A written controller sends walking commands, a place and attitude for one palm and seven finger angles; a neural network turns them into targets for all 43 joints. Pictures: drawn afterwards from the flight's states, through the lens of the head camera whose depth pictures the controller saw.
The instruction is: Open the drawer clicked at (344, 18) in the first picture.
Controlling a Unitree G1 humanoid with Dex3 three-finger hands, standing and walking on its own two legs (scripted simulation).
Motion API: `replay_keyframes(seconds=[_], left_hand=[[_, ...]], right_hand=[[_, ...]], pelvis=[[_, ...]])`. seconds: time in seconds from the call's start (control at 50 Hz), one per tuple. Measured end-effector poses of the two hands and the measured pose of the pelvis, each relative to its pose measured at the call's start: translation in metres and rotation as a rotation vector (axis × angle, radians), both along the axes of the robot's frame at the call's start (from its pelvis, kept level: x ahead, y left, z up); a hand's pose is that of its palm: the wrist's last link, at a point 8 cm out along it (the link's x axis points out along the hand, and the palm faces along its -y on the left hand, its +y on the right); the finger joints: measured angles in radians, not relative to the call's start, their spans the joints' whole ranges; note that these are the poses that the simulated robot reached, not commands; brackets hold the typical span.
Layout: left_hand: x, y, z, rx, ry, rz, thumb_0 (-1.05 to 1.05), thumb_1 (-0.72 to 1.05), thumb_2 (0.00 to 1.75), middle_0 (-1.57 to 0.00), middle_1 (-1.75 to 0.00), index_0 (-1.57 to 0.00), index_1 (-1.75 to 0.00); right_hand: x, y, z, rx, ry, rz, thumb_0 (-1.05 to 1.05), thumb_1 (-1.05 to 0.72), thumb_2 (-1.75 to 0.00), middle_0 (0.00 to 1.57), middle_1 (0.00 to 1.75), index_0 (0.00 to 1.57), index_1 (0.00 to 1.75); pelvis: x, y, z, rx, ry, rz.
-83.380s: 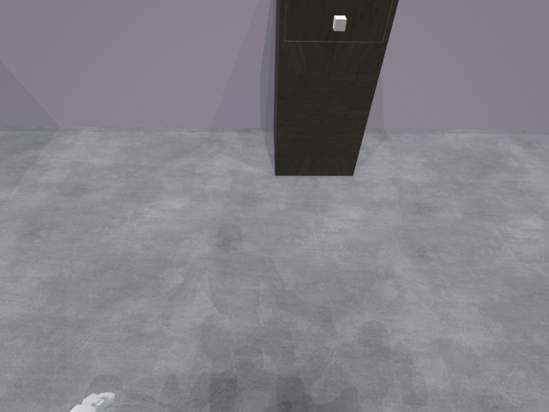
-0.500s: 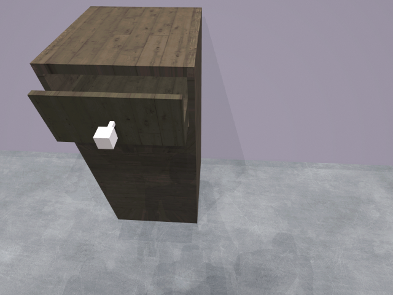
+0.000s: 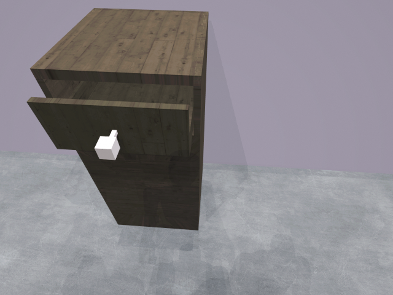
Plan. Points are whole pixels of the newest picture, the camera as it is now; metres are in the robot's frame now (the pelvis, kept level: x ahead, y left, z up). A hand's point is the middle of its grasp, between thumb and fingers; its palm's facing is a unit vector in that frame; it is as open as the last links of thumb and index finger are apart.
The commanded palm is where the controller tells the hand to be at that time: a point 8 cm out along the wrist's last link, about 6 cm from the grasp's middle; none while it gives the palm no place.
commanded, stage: look again from close up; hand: left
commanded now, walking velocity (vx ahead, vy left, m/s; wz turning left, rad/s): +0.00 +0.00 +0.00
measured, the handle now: (110, 142) +0.45 +0.25 +0.04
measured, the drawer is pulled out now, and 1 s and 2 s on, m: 0.09 0.09 0.09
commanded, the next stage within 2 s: shuffle to correct the standing spot in 0.06 s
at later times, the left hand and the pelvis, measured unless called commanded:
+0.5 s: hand out of the picture +0.02 +0.20 -0.17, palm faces +0.07 -0.96 -0.25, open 7.4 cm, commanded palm none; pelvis -0.02 +0.01 -0.01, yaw +1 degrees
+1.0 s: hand out of the picture -0.11 +0.20 -0.17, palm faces +0.04 -0.98 -0.19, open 7.4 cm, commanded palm none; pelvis -0.10 +0.03 +0.00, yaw +0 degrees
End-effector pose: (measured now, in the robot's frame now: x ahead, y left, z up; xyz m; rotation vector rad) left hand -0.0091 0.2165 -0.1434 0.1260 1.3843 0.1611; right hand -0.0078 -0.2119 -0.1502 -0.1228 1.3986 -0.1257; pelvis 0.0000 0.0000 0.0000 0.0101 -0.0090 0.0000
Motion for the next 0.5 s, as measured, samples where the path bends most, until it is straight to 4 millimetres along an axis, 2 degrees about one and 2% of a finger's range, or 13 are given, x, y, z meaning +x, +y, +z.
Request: replay_keyframes(seconds=[0.26, 0.4, 0.5], left_hand=[[0.015, 0.001, 0.001, 0.014, 0.007, 0.002, 0.01, 0.91, 0.9, -0.2, -0.3, -0.2, -0.3], [0.022, 0.014, 0.003, 0.059, -0.034, -0.001, 0.01, 0.91, 0.9, -0.2, -0.3, -0.2, -0.3], [0.018, 0.031, 0.003, 0.077, -0.077, 0.012, 0.01, 0.91, 0.9, -0.2, -0.3, -0.2, -0.3]], right_hand=[[0.024, -0.011, 0.002, -0.021, -0.011, 0.005, 0.01, -0.91, -0.9, 0.2, 0.3, 0.2, 0.3], [0.03, -0.018, -0.003, -0.03, -0.037, 0.007, 0.01, -0.91, -0.9, 0.2, 0.3, 0.2, 0.3], [0.032, -0.02, -0.001, -0.059, -0.062, 0.023, 0.01, -0.91, -0.9, 0.2, 0.3, 0.2, 0.3]], pelvis=[[0.011, -0.003, 0.0, 0.007, 0.008, -0.001], [-0.004, -0.003, -0.004, 0.012, 0.004, -0.004], [-0.02, 0.008, -0.006, 0.01, -0.011, 0.02]])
